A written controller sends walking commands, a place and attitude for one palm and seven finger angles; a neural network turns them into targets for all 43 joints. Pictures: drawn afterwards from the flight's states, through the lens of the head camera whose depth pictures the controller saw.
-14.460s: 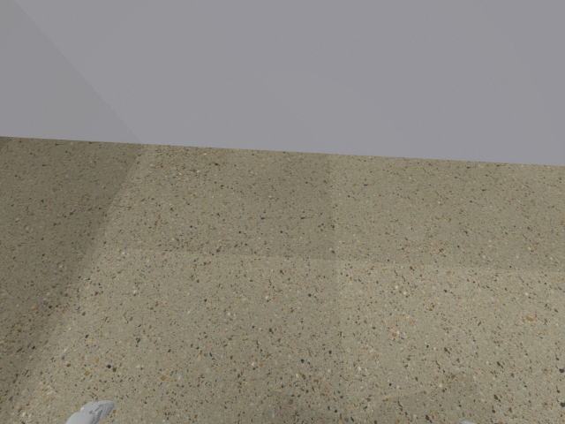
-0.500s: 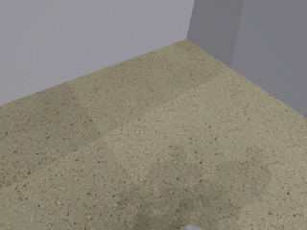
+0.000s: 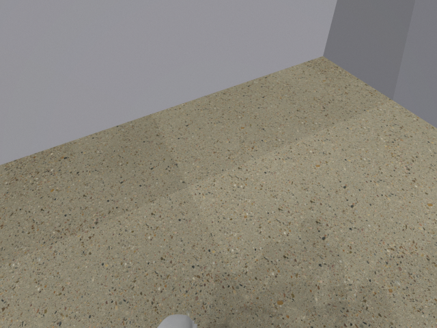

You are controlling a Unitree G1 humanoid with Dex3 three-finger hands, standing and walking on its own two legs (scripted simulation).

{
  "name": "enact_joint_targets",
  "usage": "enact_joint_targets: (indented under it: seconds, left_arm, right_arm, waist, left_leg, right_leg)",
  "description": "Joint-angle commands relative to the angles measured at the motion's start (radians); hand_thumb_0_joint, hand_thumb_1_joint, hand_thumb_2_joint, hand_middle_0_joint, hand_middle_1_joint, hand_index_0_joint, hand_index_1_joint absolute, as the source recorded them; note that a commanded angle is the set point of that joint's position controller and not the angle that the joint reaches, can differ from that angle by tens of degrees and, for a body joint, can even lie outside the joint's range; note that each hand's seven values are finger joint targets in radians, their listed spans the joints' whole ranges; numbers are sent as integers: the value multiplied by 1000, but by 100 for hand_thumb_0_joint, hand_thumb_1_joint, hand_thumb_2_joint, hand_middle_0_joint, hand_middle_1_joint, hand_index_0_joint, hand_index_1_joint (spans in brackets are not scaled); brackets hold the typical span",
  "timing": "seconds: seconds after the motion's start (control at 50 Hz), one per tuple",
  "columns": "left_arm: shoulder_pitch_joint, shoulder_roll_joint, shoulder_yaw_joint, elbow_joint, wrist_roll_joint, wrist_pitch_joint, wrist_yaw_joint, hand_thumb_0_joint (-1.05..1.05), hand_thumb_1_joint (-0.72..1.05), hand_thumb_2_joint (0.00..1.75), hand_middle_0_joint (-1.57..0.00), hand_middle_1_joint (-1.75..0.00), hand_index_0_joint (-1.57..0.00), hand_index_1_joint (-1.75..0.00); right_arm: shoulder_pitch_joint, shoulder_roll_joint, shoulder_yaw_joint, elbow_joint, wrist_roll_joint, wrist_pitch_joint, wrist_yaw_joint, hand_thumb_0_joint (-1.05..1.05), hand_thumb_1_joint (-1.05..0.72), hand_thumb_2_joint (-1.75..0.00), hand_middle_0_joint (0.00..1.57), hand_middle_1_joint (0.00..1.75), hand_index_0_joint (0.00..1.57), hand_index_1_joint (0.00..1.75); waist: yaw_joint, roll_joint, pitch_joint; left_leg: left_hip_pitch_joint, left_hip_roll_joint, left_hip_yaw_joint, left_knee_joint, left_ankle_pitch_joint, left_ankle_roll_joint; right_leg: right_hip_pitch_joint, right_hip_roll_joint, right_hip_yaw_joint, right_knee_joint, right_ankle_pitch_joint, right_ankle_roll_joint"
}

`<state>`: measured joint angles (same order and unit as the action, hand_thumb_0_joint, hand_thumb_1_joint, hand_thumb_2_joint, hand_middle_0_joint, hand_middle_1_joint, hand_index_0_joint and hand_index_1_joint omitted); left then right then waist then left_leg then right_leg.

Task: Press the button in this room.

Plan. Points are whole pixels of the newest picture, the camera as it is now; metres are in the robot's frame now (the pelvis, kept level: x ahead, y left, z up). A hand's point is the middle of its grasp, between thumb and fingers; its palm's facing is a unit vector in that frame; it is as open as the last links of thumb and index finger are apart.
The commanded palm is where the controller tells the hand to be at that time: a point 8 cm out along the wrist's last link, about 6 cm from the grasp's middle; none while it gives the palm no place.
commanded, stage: turn or walk to find it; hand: left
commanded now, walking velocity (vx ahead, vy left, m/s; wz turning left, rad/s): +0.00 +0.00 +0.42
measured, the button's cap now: out of the picture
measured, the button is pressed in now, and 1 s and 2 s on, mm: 0 0 0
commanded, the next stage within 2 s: stand and wait in 1.66 s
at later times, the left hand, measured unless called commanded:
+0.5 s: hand out of the picture -0.01 +0.27 -0.17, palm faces +0.26 -0.93 -0.25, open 7.4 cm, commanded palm none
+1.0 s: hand out of the picture -0.06 +0.19 -0.16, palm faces +0.44 -0.86 -0.25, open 7.4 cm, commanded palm none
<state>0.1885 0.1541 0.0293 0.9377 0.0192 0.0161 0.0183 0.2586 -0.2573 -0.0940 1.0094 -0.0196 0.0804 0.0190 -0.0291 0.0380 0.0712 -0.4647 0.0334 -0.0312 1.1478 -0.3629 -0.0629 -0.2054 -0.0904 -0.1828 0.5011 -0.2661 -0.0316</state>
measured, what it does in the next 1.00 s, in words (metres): steps on the spot, turning left: left foot, then right foot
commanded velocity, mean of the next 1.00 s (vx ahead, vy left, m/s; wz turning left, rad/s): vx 0.00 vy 0.00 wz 0.42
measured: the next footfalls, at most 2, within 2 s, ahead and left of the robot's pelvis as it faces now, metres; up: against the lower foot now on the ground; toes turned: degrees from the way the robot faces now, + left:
left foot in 0.22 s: -0.01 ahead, +0.16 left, +0.00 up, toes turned +11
right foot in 0.66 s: +0.04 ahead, -0.08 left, +0.00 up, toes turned +12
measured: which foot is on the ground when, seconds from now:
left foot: up 0.00-0.20, down 0.22-0.68, up 0.70-1.00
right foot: down 0.00-0.22, up 0.24-0.64, down 0.66-1.00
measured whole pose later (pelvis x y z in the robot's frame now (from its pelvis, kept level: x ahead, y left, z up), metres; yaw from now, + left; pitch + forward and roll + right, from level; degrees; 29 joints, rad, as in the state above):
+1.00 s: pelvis -0.04 +0.00 +0.00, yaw +26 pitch -1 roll +2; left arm 0.22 0.16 0.03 0.94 0.03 0.01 0.02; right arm 0.23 -0.25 -0.08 1.02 -0.02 0.08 0.02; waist -0.01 0.02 0.09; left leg -0.41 0.05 -0.01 1.01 -0.41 -0.07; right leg -0.21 -0.11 -0.22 0.51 -0.29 -0.02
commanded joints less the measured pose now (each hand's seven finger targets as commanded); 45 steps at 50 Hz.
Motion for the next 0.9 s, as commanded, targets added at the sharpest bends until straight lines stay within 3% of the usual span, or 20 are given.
enact_joint_targets:
  seconds: [0.0,0.1,0.16,0.18,0.2,0.22,0.24,0.26,0.34,0.42,0.5,0.6,0.62,0.64,0.66,0.68,0.7,0.72,0.76,0.88]
  left_arm:
    - [42,225,58,-55,9,-25,18,0,90,90,-20,-30,-20,-30]
    - [93,261,70,-23,13,-18,11,0,90,90,-20,-30,-20,-30]
    - [53,260,71,-21,2,-8,10,0,90,90,-20,-30,-20,-30]
    - [52,227,66,-30,-8,-2,8,0,90,90,-20,-30,-20,-30]
    - [46,158,49,-65,-13,4,1,0,90,90,-20,-30,-20,-30]
    - [-20,157,36,-82,-4,17,5,0,90,90,-20,-30,-20,-30]
    - [-28,162,42,-79,-2,23,4,0,90,90,-20,-30,-20,-30]
    - [-45,161,47,-63,-1,28,3,0,90,90,-20,-30,-20,-30]
    - [5,172,49,-22,-4,20,-12,0,90,90,-20,-30,-20,-30]
    - [-25,166,42,-38,-6,18,-6,0,90,90,-20,-30,-20,-30]
    - [-62,147,36,-68,-11,14,-2,0,90,90,-20,-30,-20,-30]
    - [36,153,39,-52,-16,-5,2,0,90,90,-20,-30,-20,-30]
    - [77,181,44,-42,-13,-13,5,0,90,90,-20,-30,-20,-30]
    - [106,248,59,-37,0,-24,13,0,90,90,-20,-30,-20,-30]
    - [113,319,75,-47,9,-25,16,0,90,90,-20,-30,-20,-30]
    - [98,309,66,-61,1,-18,17,0,90,90,-20,-30,-20,-30]
    - [23,264,69,-78,-2,-23,21,0,90,90,-20,-30,-20,-30]
    - [-29,244,63,-90,-4,-15,21,0,90,90,-20,-30,-20,-30]
    - [-73,197,46,-105,-4,-23,14,0,90,90,-20,-30,-20,-30]
    - [42,205,49,-65,3,-31,17,0,90,90,-20,-30,-20,-30]
  right_arm:
    - [-72,-33,1,-86,0,-24,-3,0,-90,-90,20,30,20,30]
    - [-108,-21,17,-101,13,-43,-8,0,-90,-90,20,30,20,30]
    - [-16,-40,16,-79,12,-59,-10,0,-90,-90,20,30,20,30]
    - [24,-91,6,-69,10,-69,-10,0,-90,-90,20,30,20,30]
    - [46,-192,-17,-75,1,-75,-15,0,-90,-90,20,30,20,30]
    - [74,-228,-22,-67,4,-62,-20,0,-90,-90,20,30,20,30]
    - [40,-204,-15,-68,-2,-62,-25,0,-90,-90,20,30,20,30]
    - [-12,-181,-10,-78,-5,-65,-34,0,-90,-90,20,30,20,30]
    - [-91,-137,10,-102,0,-73,-40,0,-90,-90,20,30,20,30]
    - [-39,-141,2,-95,1,-74,-39,0,-90,-90,20,30,20,30]
    - [-30,-151,-7,-98,-5,-67,-36,0,-90,-90,20,30,20,30]
    - [-77,-139,-13,-115,-2,-59,-31,0,-90,-90,20,30,20,30]
    - [-83,-121,-12,-118,6,-59,-27,0,-90,-90,20,30,20,30]
    - [-65,-60,-4,-130,14,-60,-22,0,-90,-90,20,30,20,30]
    - [-100,-30,2,-163,11,-58,-22,0,-90,-90,20,30,20,30]
    - [-113,-76,-11,-160,4,-45,-22,0,-90,-90,20,30,20,30]
    - [-78,-78,-16,-131,-3,-31,-19,0,-90,-90,20,30,20,30]
    - [-66,-76,-21,-113,-3,-23,-13,0,-90,-90,20,30,20,30]
    - [-16,-58,-15,-77,-7,-19,-3,0,-90,-90,20,30,20,30]
    - [-60,-46,-3,-79,-1,-23,-3,0,-90,-90,20,30,20,30]
  waist:
    - [58,-204,-34]
    - [82,-242,-99]
    - [20,-189,-144]
    - [-7,-54,-169]
    - [-21,260,-146]
    - [-42,221,-122]
    - [-30,180,-103]
    - [-18,233,-61]
    - [27,130,-53]
    - [5,77,-87]
    - [-8,103,-94]
    - [41,122,-130]
    - [63,68,-144]
    - [74,-140,-163]
    - [92,-345,-109]
    - [90,-238,-95]
    - [51,-281,-49]
    - [29,-220,-5]
    - [-1,-174,9]
    - [47,-184,-45]
  left_leg:
    - [-34,16,40,-160,-70,-15]
    - [70,-6,97,-394,-111,3]
    - [277,-11,118,-687,122,19]
    - [407,62,20,-784,244,44]
    - [499,308,-309,-823,548,148]
    - [413,380,-305,-833,622,214]
    - [348,358,-270,-847,513,242]
    - [307,303,-258,-859,454,233]
    - [326,197,-144,-821,548,200]
    - [386,207,-190,-809,578,223]
    - [368,207,-245,-781,592,237]
    - [245,140,-261,-694,552,187]
    - [162,100,-242,-642,435,146]
    - [-14,5,-143,-499,165,83]
    - [-134,-105,-19,-274,-211,31]
    - [-87,-64,-67,-105,-225,41]
    - [-87,-42,-102,-13,-159,43]
    - [-85,-32,-81,48,-110,41]
    - [-80,-18,-39,99,-4,21]
    - [-82,7,7,-30,-17,-15]
  right_leg:
    - [69,-261,176,-193,194,-100]
    - [127,-280,157,-102,405,-114]
    - [47,-247,71,33,351,-31]
    - [-69,-192,23,172,217,23]
    - [-341,-51,-14,369,-236,103]
    - [-332,-35,72,493,-366,100]
    - [-318,-47,117,546,-334,92]
    - [-341,-46,137,581,-282,98]
    - [-328,-18,145,608,-142,110]
    - [-328,-6,156,531,-152,122]
    - [-264,18,153,376,-198,119]
    - [-12,59,120,20,-13,102]
    - [110,29,142,-103,92,96]
    - [259,-155,310,-181,110,48]
    - [209,-380,531,-218,223,-75]
    - [67,-401,491,-229,180,-132]
    - [-24,-346,450,-275,19,-119]
    - [-69,-309,409,-283,-54,-93]
    - [-68,-223,247,-246,25,-51]
    - [84,-241,180,-193,237,-82]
